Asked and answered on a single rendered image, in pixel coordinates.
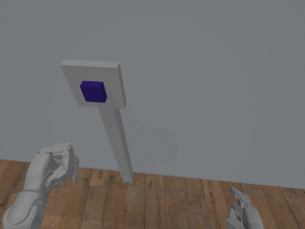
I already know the button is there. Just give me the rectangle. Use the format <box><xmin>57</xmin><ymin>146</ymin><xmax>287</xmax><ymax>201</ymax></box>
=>
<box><xmin>80</xmin><ymin>80</ymin><xmax>107</xmax><ymax>103</ymax></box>

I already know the robot left forearm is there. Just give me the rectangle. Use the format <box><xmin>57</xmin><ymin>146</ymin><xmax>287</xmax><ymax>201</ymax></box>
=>
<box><xmin>2</xmin><ymin>190</ymin><xmax>48</xmax><ymax>229</ymax></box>

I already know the right robot hand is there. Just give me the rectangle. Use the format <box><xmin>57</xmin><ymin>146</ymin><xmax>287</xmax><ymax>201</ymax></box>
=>
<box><xmin>226</xmin><ymin>187</ymin><xmax>265</xmax><ymax>229</ymax></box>

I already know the left robot hand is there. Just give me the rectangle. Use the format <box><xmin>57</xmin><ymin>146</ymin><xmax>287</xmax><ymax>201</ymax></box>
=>
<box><xmin>23</xmin><ymin>142</ymin><xmax>79</xmax><ymax>197</ymax></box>

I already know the panel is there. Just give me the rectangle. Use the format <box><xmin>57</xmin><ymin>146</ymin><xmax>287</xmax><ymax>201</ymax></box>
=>
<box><xmin>60</xmin><ymin>59</ymin><xmax>133</xmax><ymax>183</ymax></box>

